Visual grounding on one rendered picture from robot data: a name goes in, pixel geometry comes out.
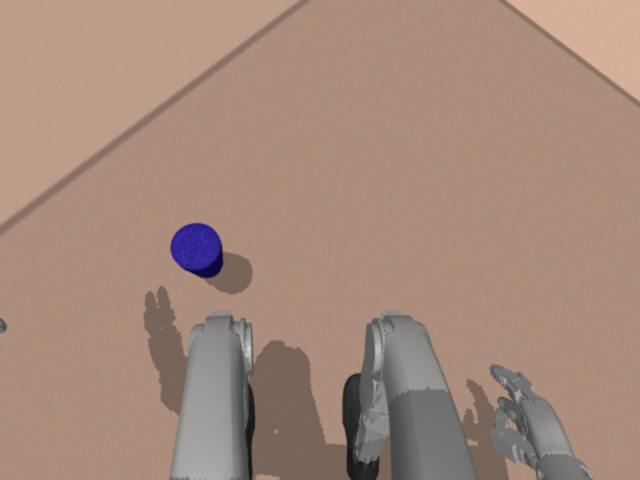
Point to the cup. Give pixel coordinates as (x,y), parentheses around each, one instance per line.
(197,248)

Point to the right robot foot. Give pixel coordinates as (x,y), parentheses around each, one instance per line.
(351,410)

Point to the right robot arm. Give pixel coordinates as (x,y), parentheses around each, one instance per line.
(561,467)

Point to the right robot hand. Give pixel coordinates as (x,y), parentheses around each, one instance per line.
(535,420)

